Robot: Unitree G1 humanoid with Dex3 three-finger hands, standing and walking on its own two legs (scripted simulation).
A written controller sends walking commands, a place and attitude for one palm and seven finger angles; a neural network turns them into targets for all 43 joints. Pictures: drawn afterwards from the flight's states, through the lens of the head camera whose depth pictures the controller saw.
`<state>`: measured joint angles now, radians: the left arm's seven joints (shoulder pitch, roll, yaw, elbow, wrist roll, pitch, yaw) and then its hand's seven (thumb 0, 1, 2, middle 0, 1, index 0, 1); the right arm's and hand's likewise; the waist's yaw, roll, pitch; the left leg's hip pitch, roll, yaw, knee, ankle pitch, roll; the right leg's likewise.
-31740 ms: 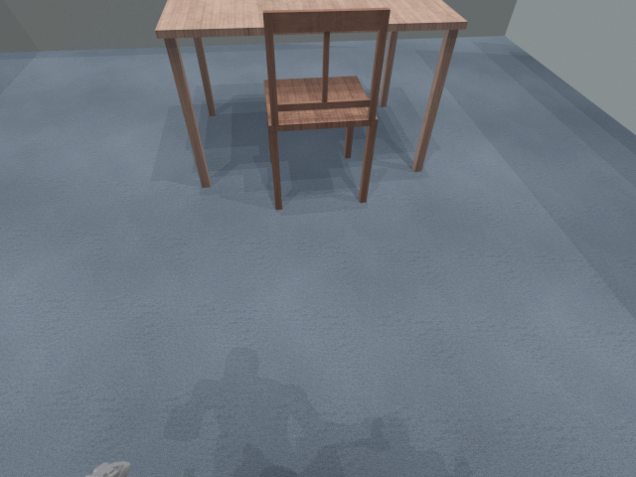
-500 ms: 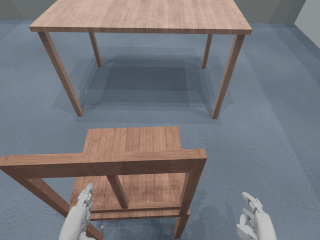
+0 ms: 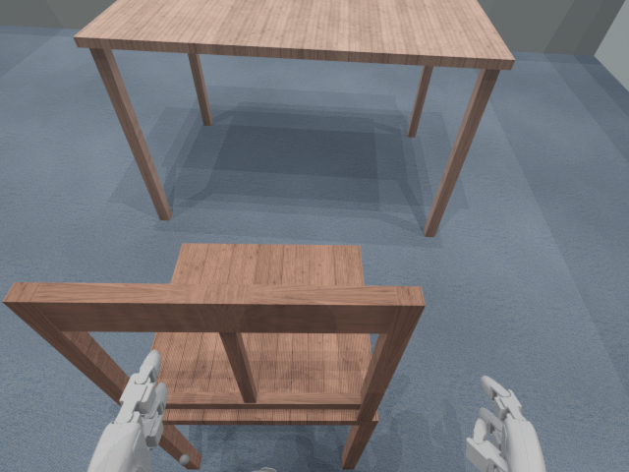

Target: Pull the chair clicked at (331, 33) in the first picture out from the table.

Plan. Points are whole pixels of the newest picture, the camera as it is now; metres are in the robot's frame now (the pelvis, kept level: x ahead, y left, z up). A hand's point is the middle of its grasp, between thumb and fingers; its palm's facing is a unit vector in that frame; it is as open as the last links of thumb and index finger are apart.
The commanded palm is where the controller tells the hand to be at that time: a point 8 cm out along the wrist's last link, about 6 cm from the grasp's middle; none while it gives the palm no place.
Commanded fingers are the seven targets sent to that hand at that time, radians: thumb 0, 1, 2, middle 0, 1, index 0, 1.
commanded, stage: draw the hand back to the body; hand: left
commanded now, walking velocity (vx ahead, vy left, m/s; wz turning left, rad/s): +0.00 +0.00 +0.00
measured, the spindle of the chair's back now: (241, 367) +0.27 +0.13 -0.05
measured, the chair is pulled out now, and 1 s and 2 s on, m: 0.66 0.66 0.66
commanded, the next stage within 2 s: step back with the hand held close in 1.42 s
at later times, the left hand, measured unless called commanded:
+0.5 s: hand (134, 445) +0.14 +0.19 +0.07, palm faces +0.02 -0.93 -0.38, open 15.7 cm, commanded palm +0.13 +0.25 +0.14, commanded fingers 0.00 -0.04 0.44 -0.07 -0.10 -0.07 -0.10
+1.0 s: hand (23, 298) +0.21 +0.24 +0.23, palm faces +0.52 -0.75 -0.42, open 9.7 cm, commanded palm +0.16 +0.28 +0.24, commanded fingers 0.00 0.86 0.88 -0.19 -0.29 -0.19 -0.29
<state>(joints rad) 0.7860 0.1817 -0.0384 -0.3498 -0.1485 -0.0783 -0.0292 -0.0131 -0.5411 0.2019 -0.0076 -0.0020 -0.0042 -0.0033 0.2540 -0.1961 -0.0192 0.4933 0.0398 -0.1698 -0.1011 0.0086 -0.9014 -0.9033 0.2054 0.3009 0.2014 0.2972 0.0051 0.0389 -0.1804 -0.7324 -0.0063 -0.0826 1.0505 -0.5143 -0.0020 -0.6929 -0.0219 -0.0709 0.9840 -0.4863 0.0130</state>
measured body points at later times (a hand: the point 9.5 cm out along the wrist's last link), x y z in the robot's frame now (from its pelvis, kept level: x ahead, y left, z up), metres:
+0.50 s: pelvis +0.01 -0.01 +0.03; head +0.00 -0.02 +0.48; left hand +0.14 +0.24 +0.09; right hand +0.19 -0.23 -0.05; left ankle +0.00 +0.12 -0.67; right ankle +0.00 -0.13 -0.67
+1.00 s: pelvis +0.02 -0.03 +0.06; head -0.01 -0.07 +0.51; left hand +0.17 +0.28 +0.25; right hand +0.23 -0.24 -0.02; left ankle +0.00 +0.12 -0.67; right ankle +0.00 -0.13 -0.67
